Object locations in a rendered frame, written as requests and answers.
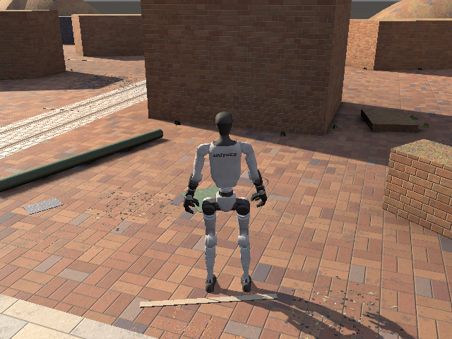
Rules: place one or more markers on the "robot torso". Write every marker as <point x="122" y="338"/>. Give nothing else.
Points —
<point x="225" y="169"/>

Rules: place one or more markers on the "robot left forearm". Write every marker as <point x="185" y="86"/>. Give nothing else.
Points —
<point x="191" y="188"/>

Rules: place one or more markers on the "left robot hand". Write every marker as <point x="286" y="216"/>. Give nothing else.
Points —
<point x="188" y="203"/>

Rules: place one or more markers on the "left robot upper arm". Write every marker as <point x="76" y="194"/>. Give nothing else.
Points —
<point x="202" y="150"/>

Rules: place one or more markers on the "right robot hand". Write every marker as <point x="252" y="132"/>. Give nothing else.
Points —
<point x="256" y="196"/>

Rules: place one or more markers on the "robot right forearm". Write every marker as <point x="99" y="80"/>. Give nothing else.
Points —
<point x="259" y="185"/>

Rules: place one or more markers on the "right robot upper arm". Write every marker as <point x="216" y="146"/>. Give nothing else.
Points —
<point x="247" y="149"/>

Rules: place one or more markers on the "left robot foot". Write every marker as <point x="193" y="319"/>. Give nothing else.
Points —
<point x="210" y="286"/>

